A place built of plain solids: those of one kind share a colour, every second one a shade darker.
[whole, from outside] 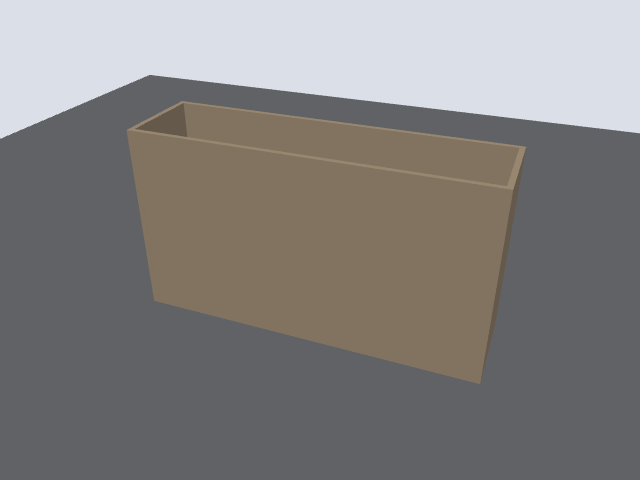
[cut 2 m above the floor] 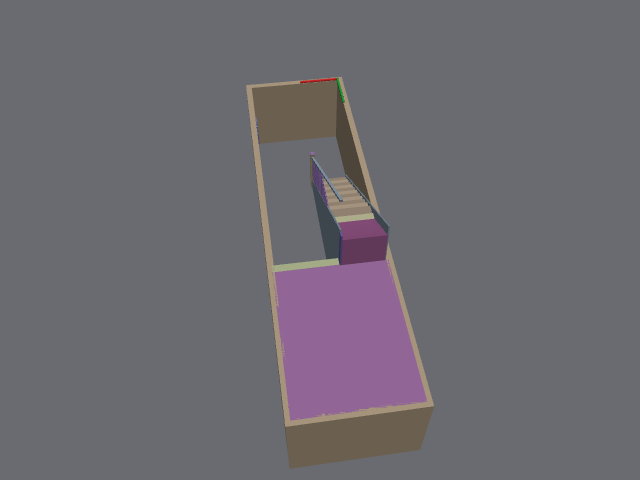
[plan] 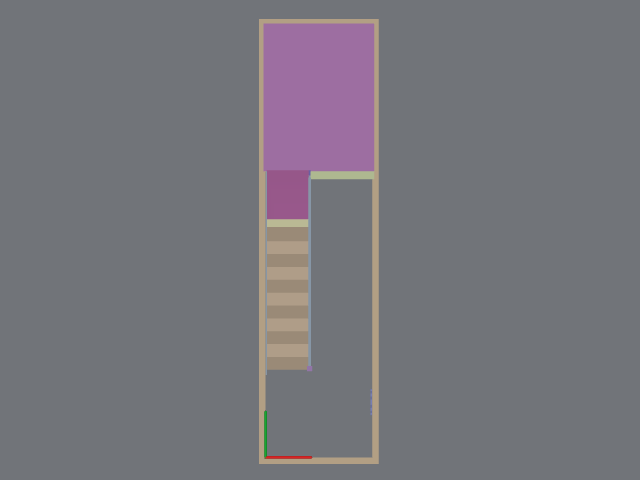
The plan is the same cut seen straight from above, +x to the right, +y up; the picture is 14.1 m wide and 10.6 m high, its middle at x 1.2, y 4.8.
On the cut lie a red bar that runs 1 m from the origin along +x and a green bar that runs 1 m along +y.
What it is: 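A row house's entrance hall, a dwelling of no particular year; the hall below, the landing 2.93 m above it, and between them a joiner's timber flight of 16 risers of about 0.183 m on goings of about 0.284 m, 0.92 m clear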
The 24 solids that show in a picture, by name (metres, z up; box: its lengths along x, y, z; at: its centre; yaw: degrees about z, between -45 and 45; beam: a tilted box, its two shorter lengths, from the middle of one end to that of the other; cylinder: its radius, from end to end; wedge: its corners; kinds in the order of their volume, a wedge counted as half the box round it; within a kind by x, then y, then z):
{
 "upper_1": {"box": [2.45, 3.26, 2.98], "at": [1.18, 7.95, 1.44]},
 "wall_1": {"box": [0.15, 9.83, 5.51], "at": [-0.07, 4.76, 2.71]},
 "wall_2": {"box": [2.65, 0.15, 5.51], "at": [1.18, -0.07, 2.71]},
 "wall_3": {"box": [2.65, 0.15, 5.51], "at": [1.18, 9.61, 2.71]},
 "wall_4": {"box": [0.15, 9.83, 5.51], "at": [2.42, 4.76, 2.71]},
 "carriage_1": {"wedge": [[0.03, 1.99, -0.05], [0.03, 1.99, 0.01], [0.03, 6.34, -0.05], [0.03, 6.34, 2.81], [0.96, 1.99, -0.05], [0.96, 1.99, 0.01], [0.96, 6.34, -0.05], [0.96, 6.34, 2.81]]},
 "upper_edge_1": {"box": [1.41, 0.18, 2.98], "at": [1.69, 6.23, 1.44]},
 "string_1": {"wedge": [[0.0, 1.82, -0.05], [0.0, 1.82, 0.15], [0.0, 6.32, -0.05], [0.0, 6.32, 3.06], [0.03, 1.82, -0.05], [0.03, 1.82, 0.15], [0.03, 6.32, -0.05], [0.03, 6.32, 3.06]]},
 "string_2": {"wedge": [[0.95, 1.96, -0.05], [0.95, 1.96, 0.25], [0.95, 6.22, -0.05], [0.95, 6.22, 3.0], [0.99, 1.96, -0.05], [0.99, 1.96, 0.25], [0.99, 6.22, -0.05], [0.99, 6.22, 3.0]]},
 "rail_1": {"wedge": [[0.94, 2.0, 1.06], [0.94, 2.0, 1.11], [0.94, 6.18, 3.76], [0.94, 6.18, 3.81], [1.0, 2.0, 1.06], [1.0, 2.0, 1.11], [1.0, 6.18, 3.76], [1.0, 6.18, 3.81]]},
 "tread_1": {"wedge": [[0.02, 1.93, 0.09], [0.02, 1.93, 0.19], [0.02, 2.27, 0.09], [0.02, 2.27, 0.19], [0.96, 1.93, 0.09], [0.96, 1.93, 0.19], [0.96, 2.27, 0.09], [0.96, 2.27, 0.19]]},
 "tread_2": {"wedge": [[0.02, 2.22, 0.27], [0.02, 2.22, 0.37], [0.02, 2.56, 0.27], [0.02, 2.56, 0.37], [0.96, 2.22, 0.27], [0.96, 2.22, 0.37], [0.96, 2.56, 0.27], [0.96, 2.56, 0.37]]},
 "tread_3": {"wedge": [[0.02, 2.5, 0.45], [0.02, 2.5, 0.55], [0.02, 2.84, 0.45], [0.02, 2.84, 0.55], [0.96, 2.5, 0.45], [0.96, 2.5, 0.55], [0.96, 2.84, 0.45], [0.96, 2.84, 0.55]]},
 "tread_4": {"wedge": [[0.02, 2.78, 0.64], [0.02, 2.78, 0.74], [0.02, 3.13, 0.64], [0.02, 3.13, 0.74], [0.96, 2.78, 0.64], [0.96, 2.78, 0.74], [0.96, 3.13, 0.64], [0.96, 3.13, 0.74]]},
 "tread_5": {"wedge": [[0.02, 3.07, 0.82], [0.02, 3.07, 0.92], [0.02, 3.41, 0.82], [0.02, 3.41, 0.92], [0.96, 3.07, 0.82], [0.96, 3.07, 0.92], [0.96, 3.41, 0.82], [0.96, 3.41, 0.92]]},
 "tread_6": {"wedge": [[0.02, 3.35, 1.0], [0.02, 3.35, 1.1], [0.02, 3.69, 1.01], [0.02, 3.69, 1.11], [0.96, 3.35, 1.0], [0.96, 3.35, 1.1], [0.96, 3.69, 1.01], [0.96, 3.69, 1.11]]},
 "tread_7": {"wedge": [[0.02, 3.64, 1.19], [0.02, 3.64, 1.29], [0.02, 3.98, 1.19], [0.02, 3.98, 1.29], [0.96, 3.64, 1.19], [0.96, 3.64, 1.29], [0.96, 3.98, 1.19], [0.96, 3.98, 1.29]]},
 "tread_8": {"wedge": [[0.02, 3.92, 1.37], [0.02, 3.92, 1.47], [0.02, 4.26, 1.37], [0.02, 4.26, 1.47], [0.96, 3.92, 1.37], [0.96, 3.92, 1.47], [0.96, 4.26, 1.37], [0.96, 4.26, 1.47]]},
 "tread_9": {"wedge": [[0.02, 4.2, 1.55], [0.02, 4.2, 1.65], [0.02, 4.55, 1.55], [0.02, 4.55, 1.65], [0.96, 4.2, 1.55], [0.96, 4.2, 1.65], [0.96, 4.55, 1.55], [0.96, 4.55, 1.65]]},
 "tread_10": {"wedge": [[0.02, 4.49, 1.74], [0.02, 4.49, 1.84], [0.02, 4.83, 1.74], [0.02, 4.83, 1.84], [0.96, 4.49, 1.74], [0.96, 4.49, 1.84], [0.96, 4.83, 1.74], [0.96, 4.83, 1.84]]},
 "tread_11": {"wedge": [[0.02, 4.77, 1.92], [0.02, 4.77, 2.02], [0.02, 5.11, 1.92], [0.02, 5.11, 2.02], [0.96, 4.77, 1.92], [0.96, 4.77, 2.02], [0.96, 5.11, 1.92], [0.96, 5.11, 2.02]]},
 "riser_1": {"wedge": [[0.02, 5.08, 1.99], [0.02, 5.08, 2.11], [0.02, 5.4, 2.09], [0.02, 5.4, 2.11], [0.96, 5.08, 1.99], [0.96, 5.08, 2.11], [0.96, 5.4, 2.09], [0.96, 5.4, 2.11]]},
 "newel_foot_1": {"box": [0.1, 0.1, 1.23], "at": [0.97, 1.96, 0.56]},
 "apron_1": {"wedge": [[0.95, 6.22, -0.05], [0.95, 6.22, 2.93], [0.95, 6.34, -0.05], [0.95, 6.34, 2.93], [0.99, 6.22, -0.05], [0.99, 6.22, 2.93], [0.99, 6.34, -0.05], [0.99, 6.34, 2.93]]}
}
